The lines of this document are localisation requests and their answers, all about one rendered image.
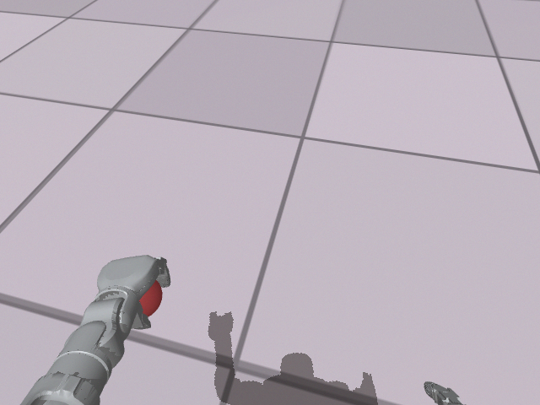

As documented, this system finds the right robot hand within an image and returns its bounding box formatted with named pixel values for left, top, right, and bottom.
left=424, top=381, right=463, bottom=405

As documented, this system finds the left robot hand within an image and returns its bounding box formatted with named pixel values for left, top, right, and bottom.
left=97, top=255, right=170, bottom=330

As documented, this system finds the ball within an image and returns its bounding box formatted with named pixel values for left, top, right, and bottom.
left=139, top=280, right=162, bottom=316

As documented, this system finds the left robot arm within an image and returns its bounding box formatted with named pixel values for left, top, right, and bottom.
left=20, top=286, right=139, bottom=405

